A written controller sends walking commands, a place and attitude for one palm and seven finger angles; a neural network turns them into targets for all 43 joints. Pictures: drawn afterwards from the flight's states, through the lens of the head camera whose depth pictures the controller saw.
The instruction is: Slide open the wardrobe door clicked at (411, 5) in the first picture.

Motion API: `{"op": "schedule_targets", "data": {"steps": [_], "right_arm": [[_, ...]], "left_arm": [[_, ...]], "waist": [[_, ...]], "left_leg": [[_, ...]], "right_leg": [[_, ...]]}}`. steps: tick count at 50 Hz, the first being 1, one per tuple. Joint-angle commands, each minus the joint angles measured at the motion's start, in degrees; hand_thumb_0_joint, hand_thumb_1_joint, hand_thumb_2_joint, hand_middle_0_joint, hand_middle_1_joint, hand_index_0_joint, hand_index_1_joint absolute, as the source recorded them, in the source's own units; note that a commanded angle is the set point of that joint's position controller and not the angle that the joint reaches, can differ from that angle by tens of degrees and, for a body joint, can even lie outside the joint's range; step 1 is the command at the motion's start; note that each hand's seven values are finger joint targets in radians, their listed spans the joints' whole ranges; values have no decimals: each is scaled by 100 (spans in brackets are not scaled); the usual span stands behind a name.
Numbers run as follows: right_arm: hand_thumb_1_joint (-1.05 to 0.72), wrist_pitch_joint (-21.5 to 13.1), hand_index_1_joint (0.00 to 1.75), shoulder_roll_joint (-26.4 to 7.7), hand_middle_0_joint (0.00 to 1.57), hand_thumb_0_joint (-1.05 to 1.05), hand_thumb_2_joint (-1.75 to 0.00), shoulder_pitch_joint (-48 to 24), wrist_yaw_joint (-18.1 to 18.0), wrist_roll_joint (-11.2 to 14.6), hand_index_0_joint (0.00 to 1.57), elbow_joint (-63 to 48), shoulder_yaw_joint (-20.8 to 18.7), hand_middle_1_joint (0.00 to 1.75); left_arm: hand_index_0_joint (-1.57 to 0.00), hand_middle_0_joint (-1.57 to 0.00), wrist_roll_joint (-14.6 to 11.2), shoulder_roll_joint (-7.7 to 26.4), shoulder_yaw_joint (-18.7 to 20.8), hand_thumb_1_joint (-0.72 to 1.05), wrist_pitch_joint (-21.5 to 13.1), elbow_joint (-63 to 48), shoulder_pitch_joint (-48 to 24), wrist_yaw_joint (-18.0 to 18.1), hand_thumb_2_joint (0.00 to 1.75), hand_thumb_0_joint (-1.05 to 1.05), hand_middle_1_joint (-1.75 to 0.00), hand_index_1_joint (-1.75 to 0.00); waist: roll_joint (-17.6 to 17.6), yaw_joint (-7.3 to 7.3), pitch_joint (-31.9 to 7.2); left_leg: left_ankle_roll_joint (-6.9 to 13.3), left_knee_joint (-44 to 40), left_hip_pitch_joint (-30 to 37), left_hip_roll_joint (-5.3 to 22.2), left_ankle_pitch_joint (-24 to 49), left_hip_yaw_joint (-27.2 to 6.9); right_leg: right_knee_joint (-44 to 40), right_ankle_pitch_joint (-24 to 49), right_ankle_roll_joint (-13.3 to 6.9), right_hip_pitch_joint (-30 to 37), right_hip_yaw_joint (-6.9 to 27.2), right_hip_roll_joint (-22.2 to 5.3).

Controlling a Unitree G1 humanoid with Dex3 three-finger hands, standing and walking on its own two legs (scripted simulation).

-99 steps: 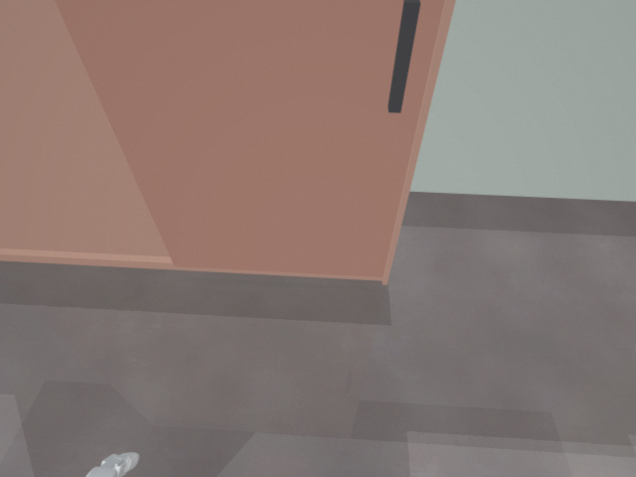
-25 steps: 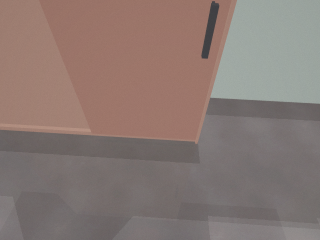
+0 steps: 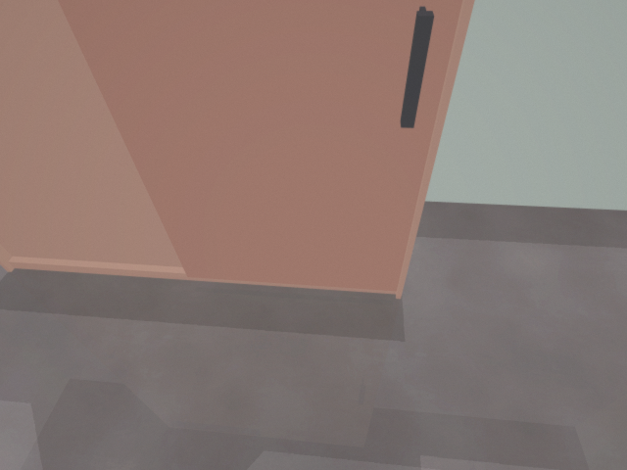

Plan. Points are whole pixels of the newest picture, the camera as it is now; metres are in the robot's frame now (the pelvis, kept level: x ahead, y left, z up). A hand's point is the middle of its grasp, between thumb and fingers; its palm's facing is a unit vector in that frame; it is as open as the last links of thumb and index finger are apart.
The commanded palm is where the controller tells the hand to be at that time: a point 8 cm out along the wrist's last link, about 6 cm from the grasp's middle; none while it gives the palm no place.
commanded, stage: take the last steps up to it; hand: right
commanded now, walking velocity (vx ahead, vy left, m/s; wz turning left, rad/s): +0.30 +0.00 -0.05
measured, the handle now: (414, 70) +0.84 -0.15 +0.13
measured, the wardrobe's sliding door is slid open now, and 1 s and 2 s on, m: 0.00 0.00 0.00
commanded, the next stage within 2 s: come to a stop and stand still in 0.70 s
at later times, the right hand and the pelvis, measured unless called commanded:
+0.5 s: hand (437, 428) +0.24 -0.17 -0.17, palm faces +0.10 +0.98 -0.19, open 7.2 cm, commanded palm none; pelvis +0.18 +0.02 +0.00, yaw -4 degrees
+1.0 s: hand (436, 340) +0.39 -0.19 -0.18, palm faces +0.08 +0.97 -0.22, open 7.3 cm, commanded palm none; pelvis +0.36 +0.00 -0.01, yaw -3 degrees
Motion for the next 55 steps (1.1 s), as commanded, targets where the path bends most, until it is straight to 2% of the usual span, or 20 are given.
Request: {"op": "schedule_targets", "data": {"steps": [1, 8, 12, 13, 14, 15, 17, 20, 28, 29, 31, 33, 35, 37, 43, 46, 47, 50, 52, 55], "right_arm": [[-90, -326, 30, -305, 20, 0, -90, -1098, 67, 13, 20, -920, -152, 30], [-90, -307, 30, -34, 20, 0, -90, -1622, 121, 53, 20, -1139, -142, 30], [-90, -408, 30, -461, 20, 0, -90, 93, 26, -13, 20, -639, -312, 30], [-90, -496, 30, -925, 20, 0, -90, 836, -46, -64, 20, -443, -434, 30], [-90, -492, 30, -1411, 20, 0, -90, 1274, -112, -15, 20, -322, -548, 30], [-90, -446, 30, -1396, 20, 0, -90, 903, -113, 76, 20, -392, -552, 30], [-90, -420, 30, -833, 20, 0, -90, -161, -177, 37, 20, -658, -411, 30], [-90, -472, 30, -449, 20, 0, -90, -637, -190, -44, 20, -751, -269, 30], [-90, -374, 30, -717, 20, 0, -90, -612, -66, -21, 20, -746, -337, 30], [-90, -337, 30, -585, 20, 0, -90, -539, -42, -1, 20, -775, -307, 30], [-90, -349, 30, -133, 20, 0, -90, -662, 1, 18, 20, -1086, -215, 30], [-90, -378, 30, -315, 20, 0, -90, -901, -9, -39, 20, -1048, -280, 30], [-90, -364, 30, -241, 20, 0, -90, -565, 39, -49, 20, -815, -271, 30], [-90, -300, 30, -136, 20, 0, -90, -325, 30, -31, 20, -698, -245, 30], [-90, -202, 30, 98, 20, 0, -90, -527, -73, 12, 20, -690, -113, 30], [-90, -192, 30, -218, 20, 0, -90, -109, -147, 0, 20, -578, -161, 30], [-90, -199, 30, -439, 20, 0, -90, 117, -185, -18, 20, -540, -211, 30], [-90, -223, 30, -1165, 20, 0, -90, 321, -247, -8, 20, -527, -385, 30], [-90, -173, 30, -1009, 20, 0, -90, 8, -332, -15, 20, -632, -394, 30], [-90, -74, 30, -906, 20, 0, -90, -688, -385, -52, 20, -948, -397, 30]], "left_arm": [[-20, -20, -37, 821, 167, 90, -110, 104, 940, 154, 90, 0, -30, -30], [-20, -20, -30, 660, 208, 90, -119, 311, 1046, 171, 90, 0, -30, -30], [-20, -20, -83, 752, 289, 90, -66, 305, 828, 138, 90, 0, -30, -30], [-20, -20, -134, 531, 266, 90, -75, 218, 908, 60, 90, 0, -30, -30], [-20, -20, -178, 242, 251, 90, -94, 51, 1067, 53, 90, 0, -30, -30], [-20, -20, -153, 306, 298, 90, -23, -45, 632, 34, 90, 0, -30, -30], [-20, -20, -41, 174, 318, 90, 52, -221, 90, -48, 90, 0, -30, -30], [-20, -20, 28, 5, 294, 90, 258, -178, 413, -89, 90, 0, -30, -30], [-20, -20, 3, 176, 321, 90, 134, -456, 251, -195, 90, 0, -30, -30], [-20, -20, 4, 386, 368, 90, 106, -375, 478, -160, 90, 0, -30, -30], [-20, -20, 89, 1306, 553, 90, 49, -347, 1211, -71, 90, 0, -30, -30], [-20, -20, 51, 1008, 406, 90, 34, -447, 623, 24, 90, 0, -30, -30], [-20, -20, 17, 732, 302, 90, -76, -584, 23, 49, 90, 0, -30, -30], [-20, -20, -1, 602, 313, 90, -138, -547, -76, 72, 90, 0, -30, -30], [-20, -20, 11, 660, 279, 90, 15, -363, -169, 122, 90, 0, -30, -30], [-20, -20, -49, 719, 323, 90, 152, -308, -370, 143, 90, 0, -30, -30], [-20, -20, -83, 649, 347, 90, 196, -336, -374, 135, 90, 0, -30, -30], [-20, -20, -156, 297, 462, 90, 408, -360, 27, 115, 90, 0, -30, -30], [-20, -20, -149, 323, 469, 90, 513, -481, -404, 148, 90, 0, -30, -30], [-20, -20, -104, 313, 473, 90, 618, -541, -548, 68, 90, 0, -30, -30]], "waist": [[-791, 191, 871], [-983, 153, 822], [-498, -675, -60], [232, -941, -593], [1216, -852, -1145], [650, -820, -796], [238, -401, 240], [372, 134, 354], [117, 339, 375], [-400, 409, 328], [-2388, 653, 418], [-1214, 416, 638], [-763, 85, 461], [-836, -38, 138], [-797, -38, 97], [-732, -256, 19], [-498, -339, -38], [893, -290, -669], [1176, -383, -658], [732, -181, -596]], "left_leg": [[-42, 678, -2180, 408, 461, 44], [74, -1529, -823, 105, 1479, 627], [310, -2461, 1727, -149, 1932, 639], [695, -2712, 3024, 909, 1732, -519], [1412, -3535, 3463, 2551, 1821, -3054], [1588, -4061, 2681, 2628, 537, -3220], [1225, -4317, 1009, 2236, -229, -2240], [857, -4449, -267, 1716, 583, -789], [573, -3726, -877, 1017, -251, -32], [453, -3096, -1000, 791, -248, 130], [-10, 23, -2078, -213, -781, 745], [45, 1380, -2392, 266, -62, -1], [-79, 1282, -2100, 502, 650, -66], [-190, 824, -1659, 510, 883, 44], [-197, -1551, -506, 247, 1339, 367], [-170, -2765, 565, 192, 2310, 404], [-166, -2922, 992, 400, 3694, 257], [1121, -2763, 1933, 2282, 8070, -1201], [1431, -2973, 1514, 2379, 7377, -1391], [1151, -3127, 852, 2035, 5589, -837]], "right_leg": [[-1544, 3460, -933, 733, 1650, -1694], [-1621, 3984, -666, 251, 690, -1291], [614, 4753, -306, -263, 328, -1046], [2218, 3195, -100, -1406, 92, -662], [4236, -664, 69, -2485, -60, 82], [4939, -862, -40, -2747, 403, -213], [4859, -58, -45, -2952, 541, -744], [3643, 77, 172, -2140, 313, -893], [578, 852, 365, -256, -628, -360], [202, 544, 363, 141, -440, -443], [-1771, -331, -613, 400, 2872, -2491], [-1814, 321, -905, -46, 2686, -2490], [-1617, 1966, -692, -48, 1481, -2069], [-1418, 3476, -611, 102, 583, -1752], [-883, 5293, -496, 112, -43, -1517], [-320, 4543, -198, -182, -28, -1359], [-11, 3732, -2, -435, -130, -1145], [2432, -1079, 413, -1609, -269, -25], [3724, -1421, 383, -1954, 429, -117], [3721, -943, 467, -1933, 534, -218]]}}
